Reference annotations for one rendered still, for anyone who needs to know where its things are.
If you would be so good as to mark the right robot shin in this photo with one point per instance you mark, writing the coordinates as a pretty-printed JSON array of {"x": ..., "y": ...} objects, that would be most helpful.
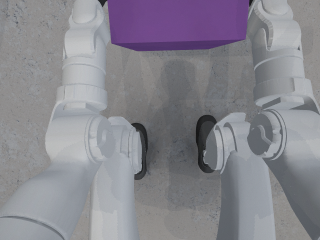
[{"x": 232, "y": 117}]

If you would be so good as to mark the robot right upper arm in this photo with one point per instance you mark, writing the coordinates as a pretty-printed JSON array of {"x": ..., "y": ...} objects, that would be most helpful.
[{"x": 288, "y": 140}]

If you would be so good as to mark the robot left upper arm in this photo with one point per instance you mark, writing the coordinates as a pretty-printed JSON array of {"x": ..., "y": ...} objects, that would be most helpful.
[{"x": 49, "y": 205}]

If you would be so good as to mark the left robot forearm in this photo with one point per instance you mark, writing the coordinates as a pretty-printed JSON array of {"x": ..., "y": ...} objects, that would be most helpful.
[{"x": 82, "y": 89}]

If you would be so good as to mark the right robot thigh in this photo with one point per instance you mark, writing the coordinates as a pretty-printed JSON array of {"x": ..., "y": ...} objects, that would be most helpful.
[{"x": 246, "y": 197}]

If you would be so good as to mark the right robot forearm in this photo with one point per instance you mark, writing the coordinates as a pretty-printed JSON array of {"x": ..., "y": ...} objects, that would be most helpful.
[{"x": 278, "y": 58}]

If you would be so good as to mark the carton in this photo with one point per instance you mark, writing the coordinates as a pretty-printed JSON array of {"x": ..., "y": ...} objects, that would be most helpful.
[{"x": 168, "y": 25}]

